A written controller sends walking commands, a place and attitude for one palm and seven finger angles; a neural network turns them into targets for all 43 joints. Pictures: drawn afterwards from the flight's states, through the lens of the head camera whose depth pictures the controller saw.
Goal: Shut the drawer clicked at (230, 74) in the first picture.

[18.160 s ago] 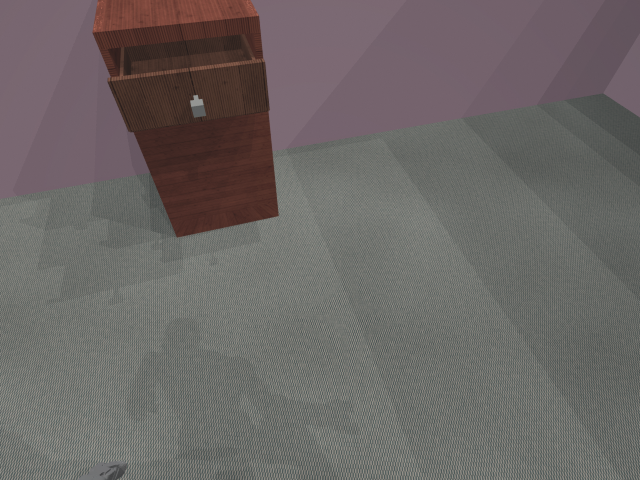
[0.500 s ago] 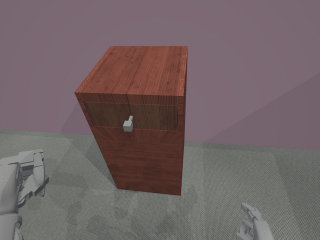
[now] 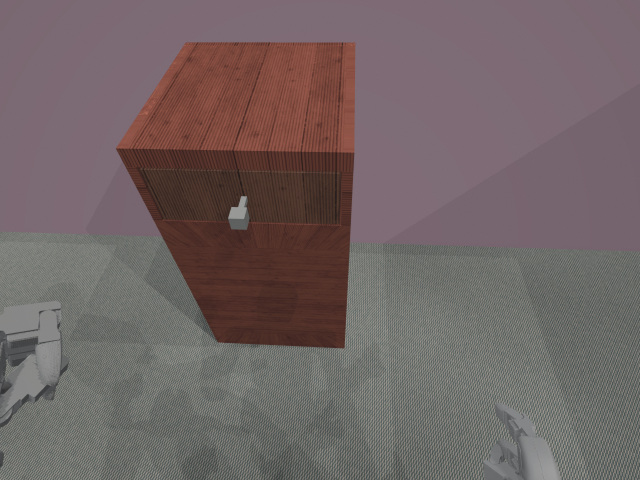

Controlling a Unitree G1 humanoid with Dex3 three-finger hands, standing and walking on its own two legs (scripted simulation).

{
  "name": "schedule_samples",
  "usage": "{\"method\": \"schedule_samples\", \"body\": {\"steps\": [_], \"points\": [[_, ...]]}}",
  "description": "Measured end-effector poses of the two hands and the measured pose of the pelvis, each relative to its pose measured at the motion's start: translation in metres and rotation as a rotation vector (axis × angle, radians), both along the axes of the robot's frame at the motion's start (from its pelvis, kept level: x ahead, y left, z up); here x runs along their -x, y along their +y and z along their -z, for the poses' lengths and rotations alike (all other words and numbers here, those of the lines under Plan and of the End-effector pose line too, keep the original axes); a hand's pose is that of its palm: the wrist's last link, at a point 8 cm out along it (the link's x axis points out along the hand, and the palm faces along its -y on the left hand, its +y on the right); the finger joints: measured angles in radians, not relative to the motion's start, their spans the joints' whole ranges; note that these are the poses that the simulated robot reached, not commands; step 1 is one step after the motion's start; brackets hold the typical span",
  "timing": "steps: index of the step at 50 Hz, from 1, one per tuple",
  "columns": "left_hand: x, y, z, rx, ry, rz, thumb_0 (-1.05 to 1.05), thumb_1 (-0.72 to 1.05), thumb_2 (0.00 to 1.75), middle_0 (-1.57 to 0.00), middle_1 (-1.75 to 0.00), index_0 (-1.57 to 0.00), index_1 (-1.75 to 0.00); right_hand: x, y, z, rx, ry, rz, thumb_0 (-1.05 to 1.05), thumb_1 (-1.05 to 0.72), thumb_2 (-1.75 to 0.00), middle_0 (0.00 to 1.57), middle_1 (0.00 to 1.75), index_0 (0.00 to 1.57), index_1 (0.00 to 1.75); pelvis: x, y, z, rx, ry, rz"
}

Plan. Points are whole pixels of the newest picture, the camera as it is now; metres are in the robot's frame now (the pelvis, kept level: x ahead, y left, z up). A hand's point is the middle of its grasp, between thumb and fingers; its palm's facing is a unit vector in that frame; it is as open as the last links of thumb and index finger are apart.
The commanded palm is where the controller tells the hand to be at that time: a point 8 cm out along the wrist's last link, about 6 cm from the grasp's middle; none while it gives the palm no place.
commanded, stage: step back with the hand held close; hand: left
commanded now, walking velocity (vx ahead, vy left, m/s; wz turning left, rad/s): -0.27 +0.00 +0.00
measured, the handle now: (240, 211) +0.59 +0.20 -0.07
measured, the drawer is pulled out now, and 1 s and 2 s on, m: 0.00 0.00 0.00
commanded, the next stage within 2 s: stop stepping back and stand still in 0.96 s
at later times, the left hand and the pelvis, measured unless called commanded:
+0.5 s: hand (9, 424) +0.14 +0.25 +0.16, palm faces +0.38 -0.78 -0.50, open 3.2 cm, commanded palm +0.06 +0.29 +0.18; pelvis -0.05 +0.00 -0.01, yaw +3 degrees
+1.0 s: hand out of the picture +0.03 +0.26 +0.17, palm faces +0.41 -0.79 -0.45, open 3.2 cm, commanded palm -0.03 +0.28 +0.18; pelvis -0.15 +0.00 +0.00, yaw +2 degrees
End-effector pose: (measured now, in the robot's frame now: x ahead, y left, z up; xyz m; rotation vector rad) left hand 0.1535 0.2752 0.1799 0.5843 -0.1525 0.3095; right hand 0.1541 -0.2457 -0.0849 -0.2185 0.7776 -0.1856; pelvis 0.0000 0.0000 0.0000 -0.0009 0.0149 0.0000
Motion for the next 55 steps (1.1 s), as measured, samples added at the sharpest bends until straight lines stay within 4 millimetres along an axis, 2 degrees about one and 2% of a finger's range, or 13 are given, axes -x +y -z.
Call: {"method": "schedule_samples", "body": {"steps": [11,20,27,33,37,43,48,51,55], "points": [[0.03,-0.002,0.0,0.006,-0.073,-0.006,0.01,0.89,0.9,-1.41,-1.6,-1.4,-1.6,0.009,0.016,-0.005,-0.02,-0.079,-0.046,0.01,-0.9,-0.89,0.2,0.3,0.21,0.3,0.028,-0.001,0.007,0.005,-0.004,-0.002],[0.046,0.004,0.003,0.028,-0.124,0.021,0.01,0.89,0.9,-1.41,-1.6,-1.4,-1.6,0.041,0.009,-0.007,0.042,-0.04,-0.019,0.01,-0.9,-0.89,0.2,0.3,0.21,0.3,0.047,0.005,0.01,0.026,0.004,-0.006],[0.061,0.012,-0.003,-0.057,-0.126,0.006,0.01,0.89,0.9,-1.41,-1.6,-1.4,-1.6,0.058,0.009,-0.004,0.049,-0.015,-0.031,0.01,-0.9,-0.89,0.2,0.3,0.21,0.3,0.056,0.001,0.01,0.027,0.024,-0.047],[0.081,-0.004,-0.001,-0.047,-0.115,0.041,0.01,0.89,0.9,-1.41,-1.6,-1.4,-1.6,0.059,0.008,0.0,0.032,-0.034,-0.076,0.01,-0.9,-0.89,0.2,0.3,0.21,0.3,0.08,-0.009,0.014,0.021,0.015,-0.03],[0.098,-0.012,0.001,-0.023,-0.125,0.071,0.01,0.89,0.9,-1.41,-1.6,-1.4,-1.6,0.067,0.005,-0.003,0.026,-0.057,-0.061,0.01,-0.9,-0.89,0.2,0.3,0.21,0.3,0.096,-0.009,0.016,0.027,0.01,-0.038],[0.126,0.007,0.003,-0.002,-0.176,0.039,0.01,0.88,0.9,-1.41,-1.6,-1.4,-1.6,0.096,0.007,-0.009,0.072,-0.035,-0.038,0.01,-0.9,-0.89,0.2,0.3,0.21,0.3,0.122,0.001,0.017,0.025,0.023,-0.056],[0.15,0.02,0.0,-0.012,-0.157,-0.005,0.01,0.89,0.9,-1.41,-1.6,-1.4,-1.6,0.128,0.019,-0.015,0.064,-0.031,-0.058,0.01,-0.9,-0.89,0.2,0.3,0.2,0.29,0.143,0.002,0.007,0.058,0.032,-0.057],[0.164,0.015,-0.004,0.021,-0.167,0.001,0.01,0.89,0.9,-1.41,-1.6,-1.4,-1.6,0.147,0.024,-0.017,0.046,-0.022,-0.081,0.01,-0.9,-0.89,0.2,0.3,0.21,0.3,0.155,-0.001,0.002,0.067,0.056,-0.031],[0.176,-0.004,-0.004,0.052,-0.161,0.058,0.01,0.89,0.9,-1.41,-1.6,-1.4,-1.6,0.172,0.025,-0.013,0.022,-0.017,-0.106,0.01,-0.9,-0.89,0.2,0.3,0.21,0.3,0.179,-0.009,0.001,0.061,0.078,0.001]]}}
